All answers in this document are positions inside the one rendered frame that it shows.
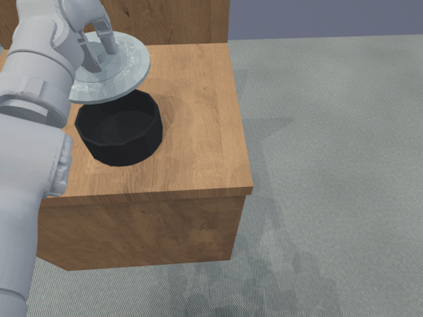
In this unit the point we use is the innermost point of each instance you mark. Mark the lid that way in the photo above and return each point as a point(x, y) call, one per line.
point(121, 73)

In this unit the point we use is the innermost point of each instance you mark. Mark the robot left upper arm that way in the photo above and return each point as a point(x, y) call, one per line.
point(35, 160)

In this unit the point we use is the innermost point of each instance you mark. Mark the robot left forearm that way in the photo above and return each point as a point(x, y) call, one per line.
point(39, 71)

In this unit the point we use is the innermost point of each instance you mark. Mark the pot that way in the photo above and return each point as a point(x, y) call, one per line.
point(121, 132)

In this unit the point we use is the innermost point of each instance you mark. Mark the knob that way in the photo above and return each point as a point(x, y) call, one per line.
point(99, 50)

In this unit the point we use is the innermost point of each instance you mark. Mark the left robot hand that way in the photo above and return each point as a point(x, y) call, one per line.
point(95, 13)

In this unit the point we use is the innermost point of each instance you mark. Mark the table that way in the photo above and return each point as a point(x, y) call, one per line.
point(183, 204)

